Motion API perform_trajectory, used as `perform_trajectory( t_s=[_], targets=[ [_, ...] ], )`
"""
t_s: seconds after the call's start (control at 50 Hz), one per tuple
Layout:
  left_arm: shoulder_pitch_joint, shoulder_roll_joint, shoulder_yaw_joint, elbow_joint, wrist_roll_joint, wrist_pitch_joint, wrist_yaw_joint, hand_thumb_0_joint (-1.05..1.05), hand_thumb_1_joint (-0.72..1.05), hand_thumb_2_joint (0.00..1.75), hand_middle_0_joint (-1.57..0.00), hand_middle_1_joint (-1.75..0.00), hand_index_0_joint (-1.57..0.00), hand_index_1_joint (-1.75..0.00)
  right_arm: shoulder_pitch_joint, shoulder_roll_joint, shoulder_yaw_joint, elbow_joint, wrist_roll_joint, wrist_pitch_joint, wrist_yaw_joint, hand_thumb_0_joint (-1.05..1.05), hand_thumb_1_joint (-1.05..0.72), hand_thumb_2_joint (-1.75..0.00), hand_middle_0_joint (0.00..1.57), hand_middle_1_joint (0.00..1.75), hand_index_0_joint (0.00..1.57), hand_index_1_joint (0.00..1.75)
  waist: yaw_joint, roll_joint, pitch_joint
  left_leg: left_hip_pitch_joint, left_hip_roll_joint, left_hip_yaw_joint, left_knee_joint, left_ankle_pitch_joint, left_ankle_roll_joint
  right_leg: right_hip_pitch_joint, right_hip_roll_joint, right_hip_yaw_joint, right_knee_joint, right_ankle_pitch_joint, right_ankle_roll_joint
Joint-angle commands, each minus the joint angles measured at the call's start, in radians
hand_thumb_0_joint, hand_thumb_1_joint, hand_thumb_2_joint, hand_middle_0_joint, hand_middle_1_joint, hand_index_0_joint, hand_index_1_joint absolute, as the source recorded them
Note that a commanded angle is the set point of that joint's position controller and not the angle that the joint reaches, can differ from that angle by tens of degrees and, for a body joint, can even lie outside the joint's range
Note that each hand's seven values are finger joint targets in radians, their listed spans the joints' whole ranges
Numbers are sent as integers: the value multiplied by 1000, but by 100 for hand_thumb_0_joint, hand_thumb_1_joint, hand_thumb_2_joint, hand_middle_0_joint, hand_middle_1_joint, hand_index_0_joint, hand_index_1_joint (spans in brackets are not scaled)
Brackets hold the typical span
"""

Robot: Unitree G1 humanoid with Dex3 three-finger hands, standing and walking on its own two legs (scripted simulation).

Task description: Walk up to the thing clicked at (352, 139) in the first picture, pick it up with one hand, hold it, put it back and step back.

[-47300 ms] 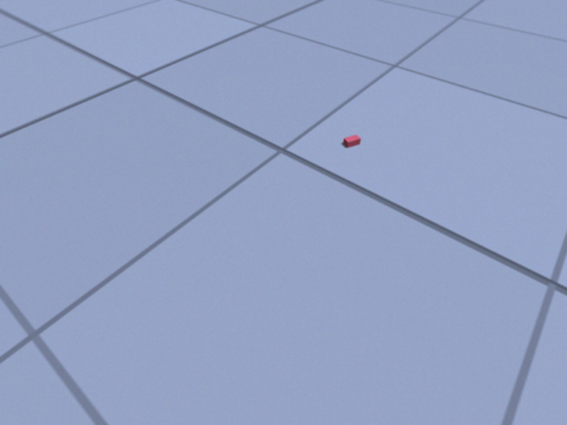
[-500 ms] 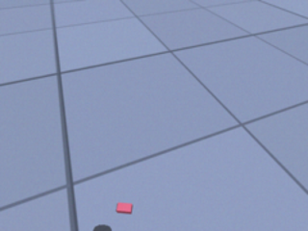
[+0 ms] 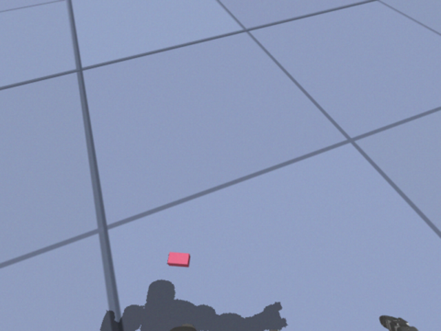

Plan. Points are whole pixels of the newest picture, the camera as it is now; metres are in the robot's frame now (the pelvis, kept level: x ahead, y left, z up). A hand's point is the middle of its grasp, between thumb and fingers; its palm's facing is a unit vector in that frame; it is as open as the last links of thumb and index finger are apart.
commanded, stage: step back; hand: left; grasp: from above
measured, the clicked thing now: (179, 259) +0.49 +0.22 -0.74
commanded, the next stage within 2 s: none
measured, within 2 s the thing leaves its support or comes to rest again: neither
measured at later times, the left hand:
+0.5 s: hand out of the picture -0.01 +0.31 -0.15, palm faces +0.06 -0.93 -0.37, open 7.4 cm
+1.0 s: hand out of the picture -0.11 +0.32 -0.14, palm faces +0.01 -0.91 -0.41, open 7.4 cm
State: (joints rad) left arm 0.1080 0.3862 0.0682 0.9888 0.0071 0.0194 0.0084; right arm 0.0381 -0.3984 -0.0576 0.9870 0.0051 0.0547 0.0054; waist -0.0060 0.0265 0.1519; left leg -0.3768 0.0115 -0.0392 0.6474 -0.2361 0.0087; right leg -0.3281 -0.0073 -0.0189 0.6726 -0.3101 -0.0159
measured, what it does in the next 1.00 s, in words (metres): walks backwards: left foot, then right foot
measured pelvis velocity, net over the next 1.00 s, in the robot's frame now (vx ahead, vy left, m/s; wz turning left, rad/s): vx -0.24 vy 0.05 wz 0.03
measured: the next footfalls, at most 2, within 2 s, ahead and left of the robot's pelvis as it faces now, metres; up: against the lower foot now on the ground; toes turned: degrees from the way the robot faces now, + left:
left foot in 0.34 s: -0.06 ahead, +0.14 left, +0.00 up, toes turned +2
right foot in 0.70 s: -0.12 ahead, -0.10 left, +0.00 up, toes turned +1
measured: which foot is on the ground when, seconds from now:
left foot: down 0.00-0.00, up 0.02-0.32, down 0.34-0.72, up 0.74-0.98, down 1.00-1.00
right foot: down 0.00-0.36, up 0.38-0.68, down 0.70-1.00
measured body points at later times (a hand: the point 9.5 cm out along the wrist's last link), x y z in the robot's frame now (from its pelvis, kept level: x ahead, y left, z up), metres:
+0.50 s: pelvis -0.10 +0.03 +0.01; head -0.04 +0.05 +0.45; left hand -0.01 +0.35 -0.12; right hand -0.01 -0.27 -0.11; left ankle -0.10 +0.14 -0.72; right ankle -0.08 -0.11 -0.65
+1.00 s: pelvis -0.24 +0.05 +0.00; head -0.18 +0.05 +0.44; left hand -0.11 +0.36 -0.11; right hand -0.15 -0.27 -0.12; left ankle -0.27 +0.16 -0.72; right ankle -0.16 -0.10 -0.72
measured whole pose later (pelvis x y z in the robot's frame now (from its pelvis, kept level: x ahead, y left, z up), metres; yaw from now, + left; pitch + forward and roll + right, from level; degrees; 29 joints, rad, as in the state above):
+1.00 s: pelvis -0.24 +0.05 +0.00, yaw +2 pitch -1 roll +0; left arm 0.12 0.38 0.06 0.76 0.03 0.03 0.02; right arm 0.17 -0.41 -0.05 0.88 -0.01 0.05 -0.01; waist 0.00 0.01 0.16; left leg -0.27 -0.04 -0.06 0.70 -0.42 0.00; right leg -0.41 -0.04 0.01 0.66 -0.23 0.03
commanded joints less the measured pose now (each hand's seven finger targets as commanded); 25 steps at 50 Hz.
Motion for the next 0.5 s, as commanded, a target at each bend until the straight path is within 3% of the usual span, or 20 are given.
perform_trajectory(
  t_s=[0.0,0.02,0.04,0.06,0.1,0.14,0.18,0.22,0.26,0.3,0.32,0.34,0.36,0.38,0.4,0.42,0.46,0.48],
  targets=[
    [15,341,76,-111,34,-20,12,0,90,90,-20,-30,-20,-30,30,-143,-35,-116,-15,7,-21,0,-90,-90,20,30,20,30,32,-277,-130,-84,-120,-121,551,-380,18,-82,-445,566,-400,239,-311],
    [-44,293,72,-132,26,-18,19,0,90,90,-20,-30,-20,-30,71,-176,-43,-97,-2,9,-16,0,-90,-90,20,30,20,30,-3,-167,-128,-71,-114,-154,632,-313,12,-76,-389,442,-371,258,-290],
    [-98,256,64,-143,28,-18,21,0,90,90,-20,-30,-20,-30,125,-174,-48,-82,8,9,-12,0,-90,-90,20,30,20,30,-33,-116,-136,-86,-128,-151,660,-256,6,-31,-309,321,-332,283,-245],
    [-119,237,62,-159,34,-17,23,0,90,90,-20,-30,-20,-30,153,-180,-50,-79,12,5,-12,0,-90,-90,20,30,20,30,-40,-135,-151,-88,-120,-128,650,-222,-1,-1,-268,265,-310,274,-216],
    [-85,219,63,-172,36,-19,25,0,90,90,-20,-30,-20,-30,159,-183,-39,-86,5,-1,-16,0,-90,-90,20,30,20,30,0,-146,-197,-127,-106,-113,583,-234,-18,143,-252,232,-261,337,-208],
    [-10,215,63,-171,35,-18,34,0,90,90,-20,-30,-20,-30,111,-182,-29,-106,-4,-6,-21,0,-90,-90,20,30,20,30,52,-146,-219,-172,-75,-105,435,-283,-29,290,-282,237,-216,432,-225],
    [34,235,69,-175,32,-14,40,0,90,90,-20,-30,-20,-30,79,-179,-25,-131,-13,-11,-24,0,-90,-90,20,30,20,30,73,-177,-234,-144,-51,-83,304,-305,-28,338,-310,252,-194,508,-232],
    [42,249,73,-188,27,-8,39,0,90,90,-20,-30,-20,-30,101,-178,-26,-128,-20,-17,-22,0,-90,-90,20,30,20,30,66,-208,-252,-86,-40,-37,145,-287,-19,346,-305,238,-160,574,-218],
    [4,265,75,-212,17,0,30,0,90,90,-20,-30,-20,-30,176,-179,-34,-99,-28,-20,-17,0,-90,-90,20,30,20,30,26,-224,-262,46,-51,30,9,-210,-6,242,-277,202,-141,515,-184],
    [-22,260,69,-227,5,9,22,0,90,90,-20,-30,-20,-30,237,-175,-41,-80,-36,-27,-12,0,-90,-90,20,30,20,30,-28,-177,-253,171,-41,51,-202,27,16,120,-228,144,-96,365,-115],
    [-6,214,56,-240,3,11,19,0,90,90,-20,-30,-20,-30,220,-231,-56,-93,-52,-29,-9,0,-90,-90,20,30,20,30,-21,-30,-239,225,98,-142,-244,45,60,-28,-147,106,-17,170,-58],
    [-48,183,47,-256,-4,5,26,0,90,90,-20,-30,-20,-30,140,-352,-76,-122,-45,-26,0,0,-90,-90,20,30,20,30,-31,257,-200,171,302,-400,-323,156,190,-159,69,-27,162,-198,-4],
    [-111,211,65,-246,15,6,36,0,90,90,-20,-30,-20,-30,129,-378,-85,-131,-44,-32,-2,0,-90,-90,20,30,20,30,-78,254,-177,69,377,-503,-352,192,301,-134,89,123,385,-356,5],
    [-108,209,67,-231,14,10,37,0,90,90,-20,-30,-20,-30,108,-310,-70,-139,-44,-39,-10,0,-90,-90,20,30,20,30,-55,131,-155,75,341,-387,-303,333,279,-142,91,180,493,-325,-6],
    [-45,186,65,-212,-3,10,36,0,90,90,-20,-30,-20,-30,48,-260,-50,-150,-47,-37,-19,0,-90,-90,20,30,20,30,-3,81,-164,140,273,-271,-245,426,244,-185,102,203,555,-272,-14],
    [8,179,62,-199,-14,9,36,0,90,90,-20,-30,-20,-30,24,-235,-42,-161,-50,-37,-26,0,-90,-90,20,30,20,30,28,75,-158,176,226,-194,-207,465,204,-226,104,194,570,-227,-17],
    [55,182,63,-188,-8,5,29,0,90,90,-20,-30,-20,-30,36,-215,-40,-168,-37,-38,-32,0,-90,-90,20,30,20,30,27,113,-180,262,227,-179,-169,494,221,-224,87,163,547,-206,7],
    [53,170,59,-198,-3,2,26,0,90,90,-20,-30,-20,-30,62,-205,-40,-171,-38,-37,-32,0,-90,-90,20,30,20,30,8,116,-189,322,229,-176,-147,529,233,-232,81,152,497,-217,26]
  ],
)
